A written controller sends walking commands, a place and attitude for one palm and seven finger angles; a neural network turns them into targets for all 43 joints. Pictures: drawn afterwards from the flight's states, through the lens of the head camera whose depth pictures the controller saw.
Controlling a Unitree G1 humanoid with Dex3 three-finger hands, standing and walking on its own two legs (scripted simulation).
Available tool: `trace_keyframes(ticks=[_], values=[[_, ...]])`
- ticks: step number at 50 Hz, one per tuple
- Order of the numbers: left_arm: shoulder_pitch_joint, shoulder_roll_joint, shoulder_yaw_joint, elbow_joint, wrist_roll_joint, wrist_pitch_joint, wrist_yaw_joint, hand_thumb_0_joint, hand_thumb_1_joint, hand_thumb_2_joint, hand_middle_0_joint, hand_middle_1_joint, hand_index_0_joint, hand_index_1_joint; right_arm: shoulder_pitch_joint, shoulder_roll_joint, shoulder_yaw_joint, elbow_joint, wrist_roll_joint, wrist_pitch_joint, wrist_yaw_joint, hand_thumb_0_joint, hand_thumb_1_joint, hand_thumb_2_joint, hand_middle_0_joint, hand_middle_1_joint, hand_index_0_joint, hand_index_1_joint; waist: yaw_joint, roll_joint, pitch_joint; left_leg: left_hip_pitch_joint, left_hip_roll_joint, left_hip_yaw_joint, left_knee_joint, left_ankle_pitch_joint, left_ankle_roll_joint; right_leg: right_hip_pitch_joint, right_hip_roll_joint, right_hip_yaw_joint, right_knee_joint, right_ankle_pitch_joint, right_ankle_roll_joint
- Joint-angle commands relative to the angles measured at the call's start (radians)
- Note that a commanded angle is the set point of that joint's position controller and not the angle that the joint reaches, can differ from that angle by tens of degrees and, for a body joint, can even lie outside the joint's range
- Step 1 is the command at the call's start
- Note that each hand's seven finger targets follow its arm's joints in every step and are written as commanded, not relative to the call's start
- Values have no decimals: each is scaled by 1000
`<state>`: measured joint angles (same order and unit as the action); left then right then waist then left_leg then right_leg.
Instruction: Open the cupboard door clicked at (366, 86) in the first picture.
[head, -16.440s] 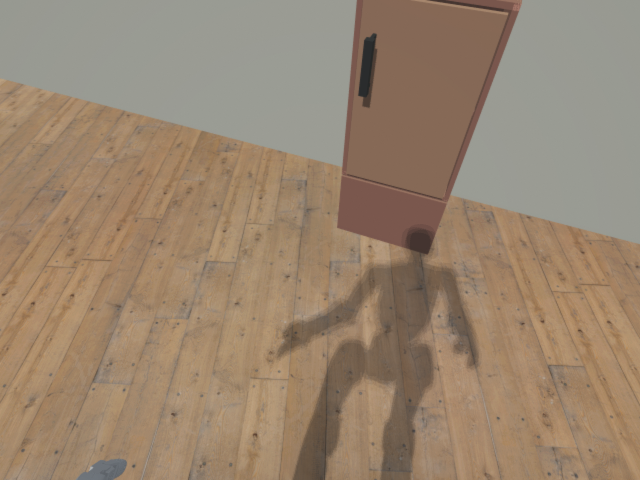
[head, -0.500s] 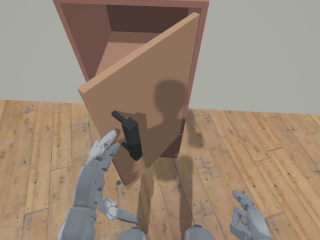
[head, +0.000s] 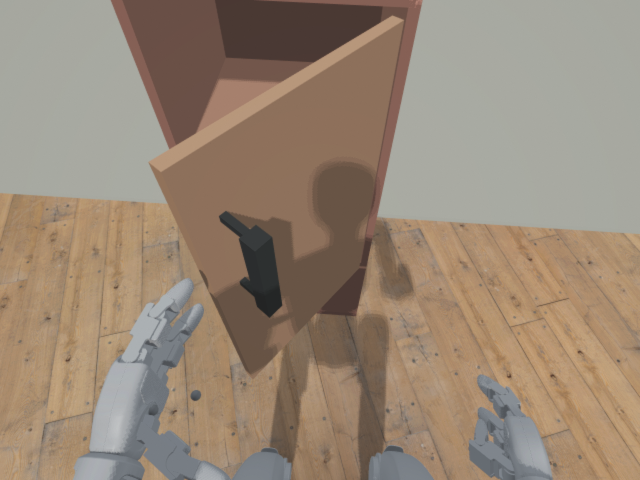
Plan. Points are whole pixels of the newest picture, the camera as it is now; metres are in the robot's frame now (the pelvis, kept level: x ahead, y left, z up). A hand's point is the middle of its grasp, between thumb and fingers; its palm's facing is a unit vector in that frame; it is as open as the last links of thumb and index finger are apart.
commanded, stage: draw the hand back to the body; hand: left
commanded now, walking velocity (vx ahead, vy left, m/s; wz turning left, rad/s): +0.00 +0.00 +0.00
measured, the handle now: (251, 266) +0.35 +0.11 +0.07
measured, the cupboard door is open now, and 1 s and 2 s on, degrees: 53 53 53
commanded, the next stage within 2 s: step back with the hand held close in 1.52 s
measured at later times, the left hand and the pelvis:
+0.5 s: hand (110, 378) +0.19 +0.19 +0.14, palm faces +0.05 -0.98 -0.17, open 16.0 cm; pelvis +0.01 +0.01 +0.04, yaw +0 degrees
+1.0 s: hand out of the picture +0.21 +0.26 +0.22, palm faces +0.39 -0.83 -0.40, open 10.8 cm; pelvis +0.03 +0.01 +0.09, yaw -1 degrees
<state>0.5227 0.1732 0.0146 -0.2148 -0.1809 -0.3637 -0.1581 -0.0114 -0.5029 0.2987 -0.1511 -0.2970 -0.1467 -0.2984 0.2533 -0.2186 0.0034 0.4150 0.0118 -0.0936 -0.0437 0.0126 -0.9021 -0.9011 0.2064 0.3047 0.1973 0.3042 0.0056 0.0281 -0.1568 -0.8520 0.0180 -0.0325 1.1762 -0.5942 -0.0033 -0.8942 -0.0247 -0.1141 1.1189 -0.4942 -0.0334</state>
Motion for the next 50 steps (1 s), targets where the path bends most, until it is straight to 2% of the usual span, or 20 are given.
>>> trace_keyframes(ticks=[1,3,5,7,8,13,15,17,22,23,24,25,28,30,32,35,36,45,47,50], values=[[18,130,106,-315,-22,-48,16,0,-500,300,-150,-300,-150,-300,-30,-107,-42,-177,8,-45,-10,0,-900,-900,200,300,200,300,6,30,-230,98,-44,4,-220,321,11,323,27,82,-191,258,3],[51,129,116,-315,-29,-23,20,0,-500,300,-150,-300,-150,-300,-31,-102,-39,-180,14,-39,-13,0,-900,-900,200,300,200,300,5,11,-213,115,-41,2,-242,326,13,339,33,72,-213,256,7],[24,116,110,-298,-41,-2,15,0,-500,300,-150,-300,-150,-300,-32,-105,-34,-175,19,-38,-17,0,-900,-900,200,300,200,300,-17,-16,-145,106,-40,2,-254,277,14,328,30,78,-254,202,15],[28,123,127,-283,-53,15,5,0,-500,300,-150,-300,-150,-300,-35,-110,-29,-172,19,-41,-22,0,-900,-900,200,300,200,300,-16,-14,-113,112,-40,0,-273,247,13,328,29,80,-281,155,15],[39,135,147,-268,-61,23,-2,0,-500,300,-150,-300,-150,-300,-41,-112,-29,-169,21,-43,-25,0,-900,-900,200,300,200,300,-14,-40,-108,112,-38,-2,-277,249,14,344,29,85,-294,144,14],[31,149,157,-302,-87,44,-39,0,-500,300,-150,-300,-150,-300,-48,-118,-20,-168,27,-67,-29,0,-900,-900,200,300,200,300,-10,6,-85,175,-35,-7,-325,271,14,374,30,70,-321,167,12],[28,173,188,-322,-97,50,-44,0,-500,300,-150,-300,-150,-300,-42,-119,-17,-160,29,-79,-29,0,-900,-900,200,300,200,300,-1,33,-94,201,-34,-9,-341,290,12,393,31,63,-327,191,11],[35,173,197,-334,-104,58,-46,0,-500,300,-150,-300,-150,-300,-39,-115,-15,-156,31,-90,-28,0,-900,-900,200,300,200,300,3,29,-91,227,-33,-11,-360,315,10,408,34,51,-331,226,11],[3,191,225,-343,-115,95,-54,0,-325,375,-156,-300,-156,-300,-49,-121,-8,-138,37,-111,-31,0,-900,-900,200,300,200,300,2,36,-40,266,-27,-17,-403,308,9,423,38,40,-368,215,12],[19,362,279,-382,48,158,96,0,-290,390,-158,-300,-158,-300,-55,-114,-18,-135,23,-94,-60,0,-900,-900,200,300,200,300,54,22,-82,281,-13,2,-461,299,16,494,7,100,-423,194,-3],[31,258,216,-430,64,193,159,0,-255,405,-159,-300,-159,-300,-67,-96,-4,-147,16,-91,-68,0,-900,-900,200,300,200,300,31,49,-32,299,-21,8,-485,292,15,490,1,97,-452,188,3],[57,222,185,-407,90,222,202,0,-220,420,-160,-300,-160,-300,-49,-88,1,-124,16,-85,-71,0,-900,-900,200,300,200,300,25,82,0,327,-17,13,-498,305,16,500,-2,84,-463,204,4],[64,250,208,-412,126,260,266,0,-115,465,-164,-300,-164,-300,-71,-96,5,-95,10,-77,-74,0,-900,-900,200,300,200,300,30,6,3,394,-7,4,-543,389,19,572,5,60,-496,278,7],[50,253,210,-424,139,266,283,0,-45,495,-166,-300,-166,-300,-79,-100,8,-79,6,-81,-76,0,-900,-900,200,300,200,300,27,31,21,445,-4,10,-578,424,19,603,3,58,-522,313,11],[18,259,221,-412,146,267,295,0,25,525,-169,-300,-169,-300,-87,-102,11,-63,3,-86,-76,0,-900,-900,200,300,200,300,27,4,46,481,-2,10,-616,424,19,626,5,54,-556,310,13],[-17,268,240,-399,152,263,304,0,130,570,-173,-300,-173,-300,-103,-104,15,-36,-1,-97,-76,0,-900,-900,200,300,200,300,31,29,73,535,-1,8,-673,429,16,668,4,51,-601,306,11],[-22,270,245,-410,154,261,304,0,165,585,-174,-300,-174,-300,-109,-105,15,-32,-1,-102,-74,0,-900,-900,200,300,200,300,35,44,72,557,0,10,-688,448,16,685,4,53,-612,322,11],[-51,299,337,-395,146,244,298,0,480,720,-185,-300,-185,-300,-147,-106,8,25,-14,-112,-55,0,-900,-900,200,300,200,300,55,18,91,662,9,19,-782,617,7,816,8,52,-692,450,12],[-68,309,360,-398,145,242,297,0,550,750,-187,-300,-187,-300,-152,-105,5,35,-14,-107,-51,0,-900,-900,200,300,200,300,56,49,97,680,8,27,-793,620,6,825,10,57,-708,456,12],[-95,326,393,-393,140,234,296,0,655,795,-191,-300,-191,-300,-162,-106,1,43,-15,-102,-47,0,-900,-900,200,300,200,300,58,29,107,689,8,27,-813,601,7,844,13,61,-731,453,11]])
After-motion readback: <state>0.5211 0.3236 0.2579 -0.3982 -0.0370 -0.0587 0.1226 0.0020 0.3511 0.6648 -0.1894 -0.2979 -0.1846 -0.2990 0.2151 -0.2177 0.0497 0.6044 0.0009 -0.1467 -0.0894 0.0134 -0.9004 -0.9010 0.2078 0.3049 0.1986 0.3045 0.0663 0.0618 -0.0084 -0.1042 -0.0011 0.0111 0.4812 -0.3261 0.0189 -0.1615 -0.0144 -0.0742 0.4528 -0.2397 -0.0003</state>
